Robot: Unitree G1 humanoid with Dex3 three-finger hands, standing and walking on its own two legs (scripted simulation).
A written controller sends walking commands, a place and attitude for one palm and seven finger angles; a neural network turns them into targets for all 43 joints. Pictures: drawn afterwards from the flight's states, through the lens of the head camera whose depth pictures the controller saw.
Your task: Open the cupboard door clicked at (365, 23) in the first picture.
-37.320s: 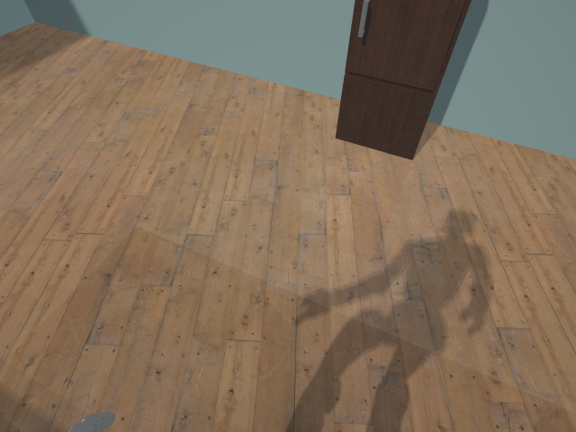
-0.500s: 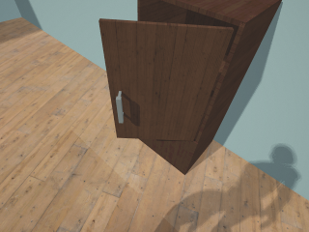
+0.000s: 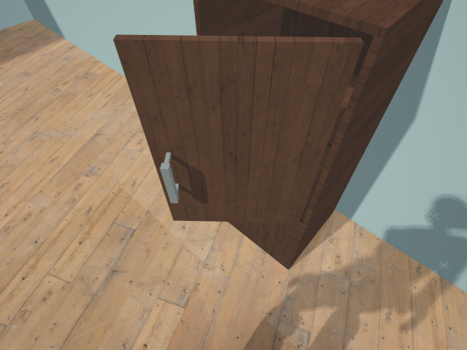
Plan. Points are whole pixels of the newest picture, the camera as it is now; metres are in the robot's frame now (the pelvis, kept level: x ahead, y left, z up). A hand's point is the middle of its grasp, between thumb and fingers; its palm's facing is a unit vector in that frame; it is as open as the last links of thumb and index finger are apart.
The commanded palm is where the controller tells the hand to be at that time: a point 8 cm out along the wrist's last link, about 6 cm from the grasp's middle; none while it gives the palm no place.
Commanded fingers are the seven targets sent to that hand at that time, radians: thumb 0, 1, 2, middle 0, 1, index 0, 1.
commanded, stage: come to a stop and stand still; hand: left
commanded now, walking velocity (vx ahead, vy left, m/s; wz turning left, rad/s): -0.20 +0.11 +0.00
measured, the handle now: (171, 178) +0.51 +0.18 -0.08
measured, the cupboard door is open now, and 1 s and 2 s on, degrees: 40 40 40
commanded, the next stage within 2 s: none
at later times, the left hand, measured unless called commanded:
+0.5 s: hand out of the picture +0.01 +0.21 -0.17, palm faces +0.05 -0.97 -0.25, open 7.4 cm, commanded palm none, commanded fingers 0.00 0.90 0.90 -0.20 -0.30 -0.20 -0.30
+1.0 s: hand out of the picture -0.05 +0.23 -0.17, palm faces +0.02 -0.98 -0.19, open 7.4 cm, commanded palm none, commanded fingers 0.00 0.90 0.90 -0.20 -0.30 -0.20 -0.30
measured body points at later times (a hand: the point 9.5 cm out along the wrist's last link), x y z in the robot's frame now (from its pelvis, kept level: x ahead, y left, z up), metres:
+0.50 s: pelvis -0.03 +0.02 +0.00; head -0.03 +0.02 +0.45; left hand +0.01 +0.26 -0.15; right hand +0.08 -0.22 -0.14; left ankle -0.01 +0.11 -0.73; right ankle +0.00 -0.11 -0.73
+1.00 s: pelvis -0.05 +0.05 +0.01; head -0.04 +0.06 +0.46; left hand -0.05 +0.28 -0.15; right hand -0.06 -0.19 -0.14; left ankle -0.01 +0.11 -0.73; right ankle +0.00 -0.10 -0.73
